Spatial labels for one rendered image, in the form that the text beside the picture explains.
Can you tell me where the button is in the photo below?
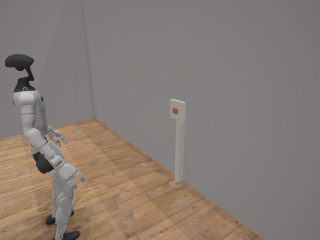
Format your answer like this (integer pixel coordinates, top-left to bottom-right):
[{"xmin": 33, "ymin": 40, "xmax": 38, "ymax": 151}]
[{"xmin": 172, "ymin": 107, "xmax": 178, "ymax": 114}]

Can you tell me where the robot right hand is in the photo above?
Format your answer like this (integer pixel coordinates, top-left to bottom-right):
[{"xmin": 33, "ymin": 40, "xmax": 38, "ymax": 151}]
[{"xmin": 58, "ymin": 163, "xmax": 85, "ymax": 189}]

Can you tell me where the robot left forearm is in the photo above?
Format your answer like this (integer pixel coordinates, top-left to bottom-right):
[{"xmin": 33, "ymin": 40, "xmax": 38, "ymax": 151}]
[{"xmin": 47, "ymin": 123, "xmax": 54, "ymax": 135}]

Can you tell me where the robot head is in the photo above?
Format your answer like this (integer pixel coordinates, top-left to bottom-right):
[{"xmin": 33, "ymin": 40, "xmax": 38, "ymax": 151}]
[{"xmin": 5, "ymin": 54, "xmax": 36, "ymax": 93}]

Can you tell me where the robot left hand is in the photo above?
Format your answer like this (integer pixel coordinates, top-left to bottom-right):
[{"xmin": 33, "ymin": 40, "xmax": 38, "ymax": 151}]
[{"xmin": 48, "ymin": 130, "xmax": 68, "ymax": 147}]

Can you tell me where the robot right forearm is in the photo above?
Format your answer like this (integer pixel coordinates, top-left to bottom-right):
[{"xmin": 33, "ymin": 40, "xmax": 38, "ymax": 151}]
[{"xmin": 27, "ymin": 129, "xmax": 65, "ymax": 169}]

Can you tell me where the right robot upper arm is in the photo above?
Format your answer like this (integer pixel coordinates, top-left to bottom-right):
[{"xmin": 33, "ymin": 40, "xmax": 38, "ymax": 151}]
[{"xmin": 18, "ymin": 92, "xmax": 41, "ymax": 141}]

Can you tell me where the panel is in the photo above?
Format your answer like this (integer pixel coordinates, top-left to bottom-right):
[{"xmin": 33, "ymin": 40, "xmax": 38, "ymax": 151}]
[{"xmin": 170, "ymin": 99, "xmax": 186, "ymax": 183}]

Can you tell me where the humanoid robot torso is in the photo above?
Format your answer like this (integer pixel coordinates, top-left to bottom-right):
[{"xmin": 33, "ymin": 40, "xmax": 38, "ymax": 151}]
[{"xmin": 13, "ymin": 87, "xmax": 52, "ymax": 162}]

